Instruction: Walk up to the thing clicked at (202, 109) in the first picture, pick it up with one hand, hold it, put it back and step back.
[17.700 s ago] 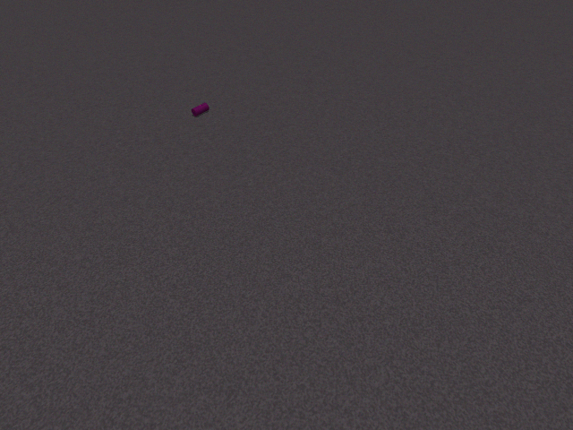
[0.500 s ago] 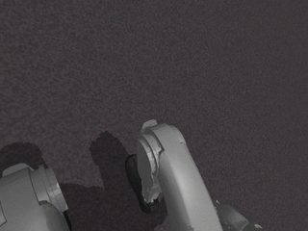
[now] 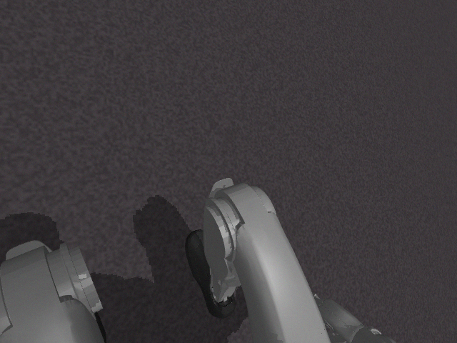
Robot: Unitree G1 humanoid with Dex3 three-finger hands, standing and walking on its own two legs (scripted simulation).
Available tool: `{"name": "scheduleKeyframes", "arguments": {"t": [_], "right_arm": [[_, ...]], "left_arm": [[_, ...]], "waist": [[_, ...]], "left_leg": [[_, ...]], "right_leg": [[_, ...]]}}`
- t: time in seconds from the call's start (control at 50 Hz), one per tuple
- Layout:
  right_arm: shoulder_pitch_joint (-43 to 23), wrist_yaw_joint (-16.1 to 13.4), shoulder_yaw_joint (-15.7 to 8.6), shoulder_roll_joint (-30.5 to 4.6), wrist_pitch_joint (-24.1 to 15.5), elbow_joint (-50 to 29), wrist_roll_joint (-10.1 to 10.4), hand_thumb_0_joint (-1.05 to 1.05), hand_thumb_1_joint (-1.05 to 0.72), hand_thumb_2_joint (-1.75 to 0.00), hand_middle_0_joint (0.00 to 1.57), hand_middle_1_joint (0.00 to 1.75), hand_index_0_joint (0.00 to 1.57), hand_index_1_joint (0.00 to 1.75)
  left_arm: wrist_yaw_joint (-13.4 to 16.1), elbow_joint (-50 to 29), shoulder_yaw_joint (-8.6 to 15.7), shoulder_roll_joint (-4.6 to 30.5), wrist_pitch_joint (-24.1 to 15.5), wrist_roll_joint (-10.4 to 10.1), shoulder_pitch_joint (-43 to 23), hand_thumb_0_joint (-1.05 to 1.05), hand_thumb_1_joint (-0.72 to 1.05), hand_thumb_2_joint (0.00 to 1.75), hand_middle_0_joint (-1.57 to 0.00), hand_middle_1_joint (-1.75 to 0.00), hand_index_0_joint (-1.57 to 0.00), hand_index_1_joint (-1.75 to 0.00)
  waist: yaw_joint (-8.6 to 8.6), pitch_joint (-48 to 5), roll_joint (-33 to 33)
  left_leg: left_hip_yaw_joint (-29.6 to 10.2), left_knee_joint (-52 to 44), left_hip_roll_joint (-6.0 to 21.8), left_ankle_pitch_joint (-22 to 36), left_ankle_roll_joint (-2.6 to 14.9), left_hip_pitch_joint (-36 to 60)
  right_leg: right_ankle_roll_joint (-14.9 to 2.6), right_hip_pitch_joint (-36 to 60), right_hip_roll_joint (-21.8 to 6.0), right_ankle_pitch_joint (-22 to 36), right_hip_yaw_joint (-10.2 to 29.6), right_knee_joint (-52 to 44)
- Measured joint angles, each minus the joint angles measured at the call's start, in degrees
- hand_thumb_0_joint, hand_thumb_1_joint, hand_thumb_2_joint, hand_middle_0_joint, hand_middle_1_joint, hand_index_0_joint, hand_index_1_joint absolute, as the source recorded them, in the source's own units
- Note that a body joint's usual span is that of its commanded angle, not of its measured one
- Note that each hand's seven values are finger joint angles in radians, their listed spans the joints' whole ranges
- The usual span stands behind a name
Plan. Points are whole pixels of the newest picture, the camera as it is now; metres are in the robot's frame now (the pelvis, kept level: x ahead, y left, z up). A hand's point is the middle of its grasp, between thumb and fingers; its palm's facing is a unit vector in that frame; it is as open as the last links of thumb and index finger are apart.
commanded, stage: close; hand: left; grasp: from above
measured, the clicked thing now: out of the picture +0.45 +0.34 -0.27
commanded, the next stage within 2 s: settle in 0.58 s
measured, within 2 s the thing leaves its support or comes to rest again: leaves its support in 1.02 s
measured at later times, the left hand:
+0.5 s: hand out of the picture +0.42 +0.34 -0.25, palm faces -0.46 -0.12 -0.88, open 8.0 cm
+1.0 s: hand out of the picture +0.43 +0.34 -0.24, palm faces -0.44 -0.13 -0.89, open 7.8 cm
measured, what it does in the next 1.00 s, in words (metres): stands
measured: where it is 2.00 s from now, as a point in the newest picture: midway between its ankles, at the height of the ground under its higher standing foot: (160, 323)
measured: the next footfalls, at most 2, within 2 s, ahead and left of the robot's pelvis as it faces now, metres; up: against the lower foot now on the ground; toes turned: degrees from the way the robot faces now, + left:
none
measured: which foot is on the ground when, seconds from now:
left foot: down 0.00-1.00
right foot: down 0.00-1.00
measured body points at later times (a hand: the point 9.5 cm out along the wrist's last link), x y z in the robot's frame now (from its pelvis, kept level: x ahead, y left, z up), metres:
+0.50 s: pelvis +0.00 +0.00 +0.00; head +0.26 +0.14 +0.33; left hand +0.44 +0.34 -0.20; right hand +0.06 -0.25 -0.06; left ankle +0.06 +0.12 -0.27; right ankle +0.13 -0.14 -0.27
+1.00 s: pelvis +0.00 +0.00 +0.00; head +0.26 +0.14 +0.34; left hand +0.45 +0.34 -0.19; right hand +0.06 -0.26 -0.05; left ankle +0.06 +0.12 -0.27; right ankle +0.13 -0.14 -0.26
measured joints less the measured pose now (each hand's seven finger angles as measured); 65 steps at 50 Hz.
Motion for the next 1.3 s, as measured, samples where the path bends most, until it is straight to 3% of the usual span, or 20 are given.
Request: {"name": "scheduleKeyframes", "arguments": {"t": [0.14, 0.28, 0.5, 0.78, 0.94, 1.06, 1.2, 1.3], "right_arm": [[1.07, -0.31, 0.09, -1.16, -0.11, -0.76, 0.65, 0.00, -0.90, -0.89, 0.20, 0.30, 0.20, 0.30], [2.05, -0.63, 1.01, -0.71, 1.76, -0.69, 0.29, 0.00, -0.90, -0.89, 0.20, 0.30, 0.20, 0.30], [1.48, -1.27, 2.45, 1.00, 2.41, -0.87, -0.85, 0.00, -0.90, -0.89, 0.20, 0.30, 0.20, 0.30], [1.33, -0.99, 1.23, 0.15, 1.02, -0.75, -0.25, 0.00, -0.91, -0.90, 0.20, 0.30, 0.20, 0.30], [2.86, -0.50, -0.54, -0.06, 0.92, -0.85, 0.72, 0.00, -0.91, -0.90, 0.20, 0.30, 0.20, 0.30], [4.53, -0.14, -3.26, 0.38, 2.06, -0.51, 2.05, 0.00, -0.91, -0.90, 0.20, 0.30, 0.20, 0.30], [5.24, -0.19, -7.40, 1.48, 4.46, 0.57, 4.98, 0.01, -0.91, -0.90, 0.20, 0.30, 0.20, 0.30], [4.70, -0.69, -9.15, 1.83, 6.20, 0.40, 6.74, 0.01, -0.91, -0.90, 0.20, 0.30, 0.20, 0.30]], "left_arm": [[-3.86, 0.23, 1.78, 2.33, 0.35, -1.93, -0.40, 0.00, 0.27, 0.37, -0.65, -0.49, -0.69, -0.45], [-6.30, -1.99, 0.19, 3.38, -2.80, -2.53, 0.66, 0.01, 0.35, 0.31, -0.70, -0.45, -0.75, -0.41], [-3.74, -1.85, -1.03, 3.45, -4.15, -0.97, 1.34, 0.00, 0.38, 0.22, -0.76, -0.37, -0.80, -0.33], [-3.40, -1.40, -0.61, 2.57, -1.97, 0.03, 0.42, 0.01, 0.36, 0.14, -0.86, -0.27, -0.91, -0.23], [-6.91, -5.03, 2.14, 1.67, -1.10, 0.23, 1.75, 0.02, 0.35, 0.11, -0.90, -0.23, -0.95, -0.19], [-9.72, -13.24, 4.03, -1.12, -0.94, -0.80, 5.45, 0.02, 0.36, 0.08, -0.92, -0.19, -0.97, -0.15], [-13.06, -20.64, 2.19, -6.47, 0.73, -2.56, 7.80, 0.02, 0.37, 0.05, -0.94, -0.14, -0.99, -0.11], [-16.51, -21.58, -0.04, -9.06, 2.07, -3.62, 7.11, 0.02, 0.37, 0.02, -0.96, -0.11, -1.01, -0.07]], "waist": [[-0.47, 0.71, -0.12], [0.43, 1.29, -0.21], [0.85, 1.03, -0.77], [0.57, -0.02, -0.57], [0.75, -0.57, 0.05], [2.22, -2.16, 1.31], [4.65, -6.35, 3.92], [5.88, -8.61, 5.72]], "left_leg": [[0.00, 0.27, -0.26, 0.24, -0.03, -0.25], [-0.40, 0.57, -0.44, 0.01, -0.35, 0.05], [-0.82, 0.74, -0.26, -0.01, -0.37, 0.47], [-0.47, 0.44, -0.34, 0.17, 0.15, -0.04], [-0.11, 0.27, -0.45, 0.03, 0.04, -0.48], [0.23, -0.28, -0.65, -0.16, -0.30, -1.00], [1.87, -2.42, -0.88, 0.09, -0.28, -1.55], [3.39, -4.56, -0.93, 0.77, -0.10, -1.15]], "right_leg": [[0.14, -0.13, -0.16, -0.01, 0.04, 0.36], [0.21, 0.17, -0.23, -0.17, -0.22, 0.59], [0.26, 0.59, 0.04, 0.15, -0.56, 0.39], [-0.04, 0.51, -0.13, 0.04, -0.47, -0.01], [-0.26, -0.07, -0.39, -0.30, -0.20, 0.20], [-0.55, -0.80, -0.78, -0.74, 0.04, 0.18], [-1.06, -1.66, -1.64, -1.36, 1.14, -0.64], [-1.07, -1.60, -2.19, -1.39, 2.23, -1.68]]}}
